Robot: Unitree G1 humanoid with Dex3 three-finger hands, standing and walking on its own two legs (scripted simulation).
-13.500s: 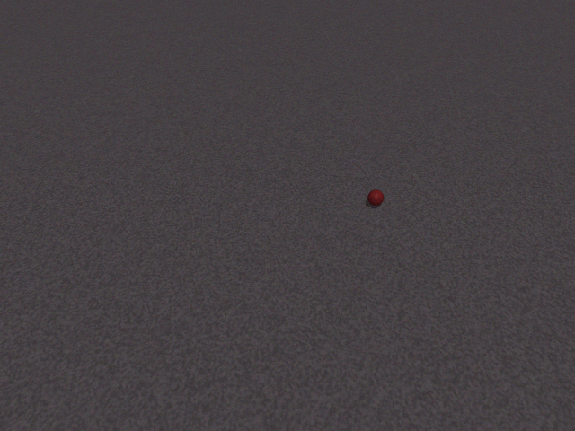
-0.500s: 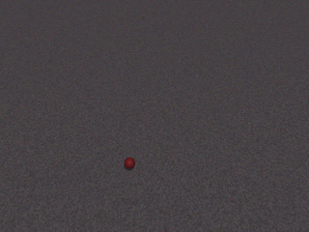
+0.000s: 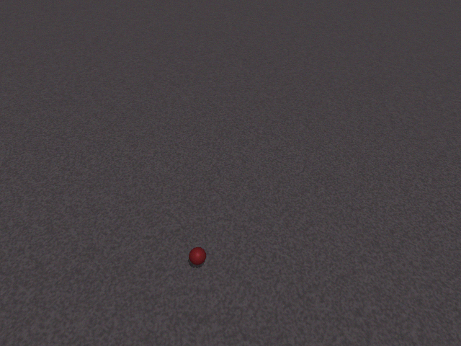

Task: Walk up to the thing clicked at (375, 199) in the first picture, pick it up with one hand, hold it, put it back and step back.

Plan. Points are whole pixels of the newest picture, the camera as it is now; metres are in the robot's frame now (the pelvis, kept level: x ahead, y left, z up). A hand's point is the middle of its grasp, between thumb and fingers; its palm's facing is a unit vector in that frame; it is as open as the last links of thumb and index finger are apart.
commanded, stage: walk up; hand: left
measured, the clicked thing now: (197, 255) +0.65 +0.16 -0.72
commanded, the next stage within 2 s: none
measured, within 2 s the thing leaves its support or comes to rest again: neither
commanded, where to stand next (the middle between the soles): +0.30 -0.06 m, yaw -1 degrees
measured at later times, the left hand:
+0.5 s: hand (136, 278) +0.29 +0.23 -0.12, palm faces -0.09 -0.92 -0.38, open 7.4 cm
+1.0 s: hand (147, 267) +0.34 +0.22 -0.16, palm faces -0.06 -0.94 -0.33, open 7.4 cm
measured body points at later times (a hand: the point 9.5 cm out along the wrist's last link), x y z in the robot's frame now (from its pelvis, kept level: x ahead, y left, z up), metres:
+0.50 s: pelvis +0.17 -0.03 +0.00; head +0.20 -0.05 +0.45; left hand +0.30 +0.27 -0.10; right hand +0.18 -0.35 -0.13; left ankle +0.07 +0.11 -0.68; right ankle +0.23 -0.14 -0.72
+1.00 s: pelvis +0.23 -0.04 +0.00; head +0.28 -0.02 +0.44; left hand +0.34 +0.27 -0.14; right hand +0.32 -0.35 -0.10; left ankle +0.32 +0.08 -0.72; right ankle +0.18 -0.17 -0.68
